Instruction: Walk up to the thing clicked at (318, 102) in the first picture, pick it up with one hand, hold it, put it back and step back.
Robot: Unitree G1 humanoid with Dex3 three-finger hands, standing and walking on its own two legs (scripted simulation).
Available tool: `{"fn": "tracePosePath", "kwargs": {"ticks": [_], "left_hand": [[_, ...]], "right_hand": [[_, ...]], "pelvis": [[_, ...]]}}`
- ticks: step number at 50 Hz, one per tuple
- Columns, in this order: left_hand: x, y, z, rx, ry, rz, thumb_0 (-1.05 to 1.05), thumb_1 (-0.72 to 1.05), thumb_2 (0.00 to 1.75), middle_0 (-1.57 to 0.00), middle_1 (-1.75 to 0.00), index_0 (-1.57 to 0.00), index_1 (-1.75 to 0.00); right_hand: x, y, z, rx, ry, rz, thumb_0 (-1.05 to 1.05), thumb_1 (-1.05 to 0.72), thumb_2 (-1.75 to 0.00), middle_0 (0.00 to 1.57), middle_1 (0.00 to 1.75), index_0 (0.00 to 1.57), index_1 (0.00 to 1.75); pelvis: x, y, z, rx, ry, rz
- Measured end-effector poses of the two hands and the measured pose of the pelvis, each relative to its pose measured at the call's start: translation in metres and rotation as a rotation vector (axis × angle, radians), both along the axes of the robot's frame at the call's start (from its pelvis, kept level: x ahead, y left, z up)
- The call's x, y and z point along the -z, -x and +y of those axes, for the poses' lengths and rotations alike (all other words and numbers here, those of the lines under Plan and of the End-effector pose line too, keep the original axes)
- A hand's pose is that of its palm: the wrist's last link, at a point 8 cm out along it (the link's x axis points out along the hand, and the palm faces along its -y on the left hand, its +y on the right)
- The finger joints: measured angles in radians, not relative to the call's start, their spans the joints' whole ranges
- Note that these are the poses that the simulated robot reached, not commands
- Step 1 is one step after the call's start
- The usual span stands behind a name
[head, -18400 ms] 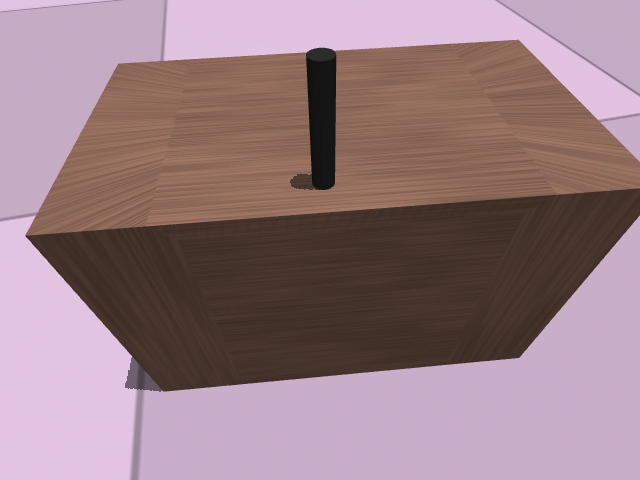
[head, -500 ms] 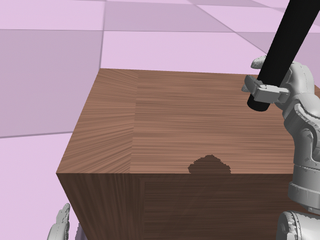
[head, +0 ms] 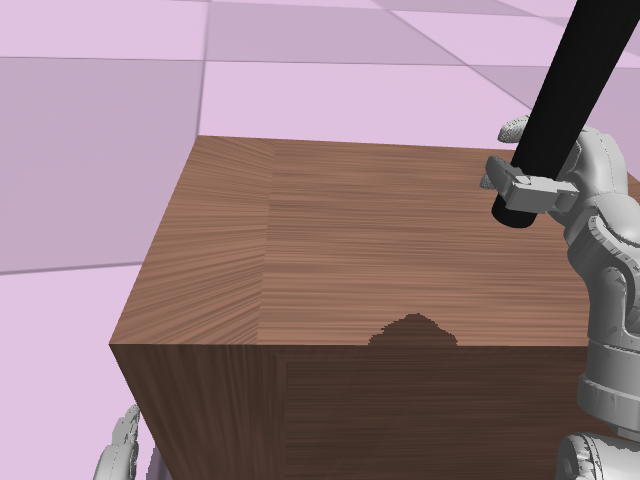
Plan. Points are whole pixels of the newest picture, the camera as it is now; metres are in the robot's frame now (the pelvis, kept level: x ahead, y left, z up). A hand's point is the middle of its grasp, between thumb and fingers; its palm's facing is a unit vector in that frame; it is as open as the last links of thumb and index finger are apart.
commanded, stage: hold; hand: right
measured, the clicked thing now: (560, 110) +0.33 -0.18 +0.35
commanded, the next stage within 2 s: crouch in 1.40 s
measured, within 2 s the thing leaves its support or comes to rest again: neither
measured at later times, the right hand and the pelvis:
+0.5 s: hand (517, 168) +0.34 -0.17 +0.29, palm faces +0.14 +0.99 -0.01, open 6.0 cm; pelvis -0.01 +0.00 +0.00, yaw +0 degrees
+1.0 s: hand (510, 168) +0.35 -0.16 +0.28, palm faces +0.14 +0.99 -0.01, open 5.9 cm; pelvis +0.00 +0.00 +0.00, yaw +0 degrees
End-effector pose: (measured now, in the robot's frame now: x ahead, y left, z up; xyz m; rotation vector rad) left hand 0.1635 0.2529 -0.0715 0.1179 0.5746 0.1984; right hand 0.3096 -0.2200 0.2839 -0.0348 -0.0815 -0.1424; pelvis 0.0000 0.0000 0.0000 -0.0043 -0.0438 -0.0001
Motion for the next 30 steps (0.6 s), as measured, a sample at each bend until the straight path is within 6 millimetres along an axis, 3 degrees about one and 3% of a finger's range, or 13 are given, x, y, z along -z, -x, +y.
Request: {"fn": "tracePosePath", "kwargs": {"ticks": [15, 30], "left_hand": [[0.006, 0.015, 0.000, 0.000, 0.000, 0.020, -0.01, -0.54, 0.05, -0.06, -0.06, -0.05, -0.06], [-0.002, 0.006, -0.001, 0.004, 0.006, -0.032, -0.01, -0.54, 0.05, -0.06, -0.06, -0.05, -0.06]], "right_hand": [[-0.003, -0.001, 0.000, 0.010, -0.008, 0.000, -0.01, -0.06, -1.19, 1.00, 1.16, 0.97, 1.16], [-0.002, 0.001, -0.001, 0.013, -0.018, 0.014, -0.01, -0.06, -1.19, 1.00, 1.16, 0.97, 1.16]], "pelvis": [[0.000, 0.006, 0.001, -0.003, 0.000, -0.001], [0.000, 0.005, 0.002, -0.003, 0.001, -0.006]]}}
